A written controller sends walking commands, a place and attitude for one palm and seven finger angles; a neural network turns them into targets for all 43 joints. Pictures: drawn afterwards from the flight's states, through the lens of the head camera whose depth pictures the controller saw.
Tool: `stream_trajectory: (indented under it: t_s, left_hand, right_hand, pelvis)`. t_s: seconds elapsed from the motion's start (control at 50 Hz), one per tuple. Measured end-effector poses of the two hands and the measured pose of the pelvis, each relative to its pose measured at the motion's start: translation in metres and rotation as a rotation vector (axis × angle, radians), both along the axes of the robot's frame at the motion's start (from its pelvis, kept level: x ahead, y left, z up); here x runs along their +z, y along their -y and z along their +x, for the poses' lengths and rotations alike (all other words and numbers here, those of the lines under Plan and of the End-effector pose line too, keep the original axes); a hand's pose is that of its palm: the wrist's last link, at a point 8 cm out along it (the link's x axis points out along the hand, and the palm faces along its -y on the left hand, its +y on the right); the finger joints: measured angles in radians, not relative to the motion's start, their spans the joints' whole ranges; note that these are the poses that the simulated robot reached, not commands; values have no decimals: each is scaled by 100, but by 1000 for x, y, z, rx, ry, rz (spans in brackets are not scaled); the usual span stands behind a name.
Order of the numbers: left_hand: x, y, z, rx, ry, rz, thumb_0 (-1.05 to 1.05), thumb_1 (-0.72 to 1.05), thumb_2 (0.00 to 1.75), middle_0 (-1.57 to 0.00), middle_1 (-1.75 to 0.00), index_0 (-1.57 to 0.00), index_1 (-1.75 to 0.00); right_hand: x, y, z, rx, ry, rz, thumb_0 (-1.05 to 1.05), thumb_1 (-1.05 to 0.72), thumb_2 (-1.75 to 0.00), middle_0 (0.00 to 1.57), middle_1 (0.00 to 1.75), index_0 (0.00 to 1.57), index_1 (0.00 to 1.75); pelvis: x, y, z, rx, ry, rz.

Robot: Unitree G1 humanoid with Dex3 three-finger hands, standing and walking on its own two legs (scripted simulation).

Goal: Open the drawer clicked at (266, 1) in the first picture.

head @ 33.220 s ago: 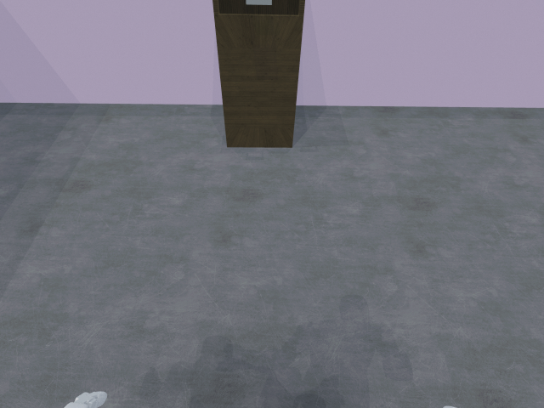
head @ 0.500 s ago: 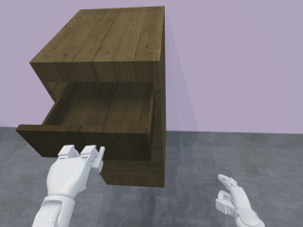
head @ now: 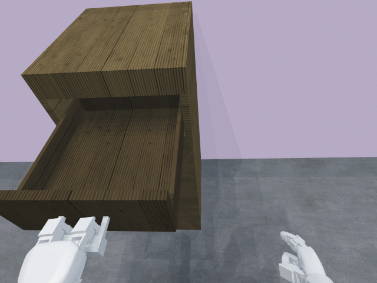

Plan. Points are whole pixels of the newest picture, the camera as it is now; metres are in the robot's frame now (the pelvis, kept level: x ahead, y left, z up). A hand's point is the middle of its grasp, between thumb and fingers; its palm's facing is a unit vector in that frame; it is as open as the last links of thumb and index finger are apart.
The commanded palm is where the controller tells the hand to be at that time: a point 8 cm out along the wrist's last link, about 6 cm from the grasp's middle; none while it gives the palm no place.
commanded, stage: pull the drawer open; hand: left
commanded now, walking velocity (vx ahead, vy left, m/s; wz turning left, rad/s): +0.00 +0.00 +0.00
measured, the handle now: (78, 233) +0.19 +0.23 +0.06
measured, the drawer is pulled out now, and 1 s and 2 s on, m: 0.28 0.30 0.29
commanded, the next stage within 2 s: open the thumb to release the handle in 0.24 s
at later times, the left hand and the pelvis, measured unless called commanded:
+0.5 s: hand (70, 280) +0.12 +0.22 +0.05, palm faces +0.03 -0.09 -1.00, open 6.3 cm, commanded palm +0.09 +0.22 +0.10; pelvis -0.01 +0.00 -0.01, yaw +2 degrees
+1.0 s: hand (71, 279) +0.12 +0.22 +0.05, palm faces +0.02 -0.10 -0.99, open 12.8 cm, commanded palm +0.10 +0.21 +0.10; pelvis -0.02 -0.01 +0.00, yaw +3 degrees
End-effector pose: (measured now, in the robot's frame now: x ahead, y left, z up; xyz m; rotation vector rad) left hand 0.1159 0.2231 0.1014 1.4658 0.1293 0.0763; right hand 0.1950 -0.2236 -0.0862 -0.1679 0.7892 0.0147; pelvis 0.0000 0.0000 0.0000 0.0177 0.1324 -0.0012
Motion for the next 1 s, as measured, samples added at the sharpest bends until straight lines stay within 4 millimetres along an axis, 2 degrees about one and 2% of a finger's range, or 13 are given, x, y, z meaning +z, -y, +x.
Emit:
stream_trajectory:
  t_s: [0.12, 0.34, 0.52, 0.64, 0.86, 1.0]
  left_hand:
    - [0, 1, -17, 3, 2, 2, 3, 65, 73, -24, -131, -38, -127]
    - [-2, 1, -17, -2, 27, 8, 2, 63, 77, -26, -132, -39, -128]
    - [-2, 1, -16, 4, 53, 15, 1, 57, 77, -31, -130, -42, -128]
    - [0, 2, -15, 16, 45, 13, 0, 34, 67, -33, -128, -44, -127]
    - [1, 2, -15, 12, 34, 10, 0, -27, 40, -33, -126, -44, -125]
    - [0, 2, -15, 23, 49, 6, -1, -44, 33, -33, -126, -45, -126]
  right_hand:
    - [2, -3, 2, 13, 33, 8, 1, -90, -90, 20, 30, 20, 30]
    - [0, -15, 2, 33, 50, 24, 1, -90, -90, 20, 30, 20, 30]
    - [-8, -23, -2, 55, 13, 14, 1, -90, -90, 20, 30, 20, 30]
    - [-6, -25, -3, 59, 22, 25, 1, -90, -90, 20, 30, 20, 30]
    - [0, -19, -1, 60, 35, -1, 1, -90, -90, 20, 30, 20, 30]
    - [-1, -16, 0, 66, 37, -3, 1, -90, -90, 20, 30, 20, 30]
  pelvis:
    - [-4, 0, -5, -3, 0, 1]
    - [-7, 0, -8, 6, 7, -1]
    - [-6, 1, -13, 31, 24, -3]
    - [-3, 3, -15, 34, 33, -2]
    - [0, 6, -17, 41, 42, -4]
    - [-2, 5, -18, 46, 35, -4]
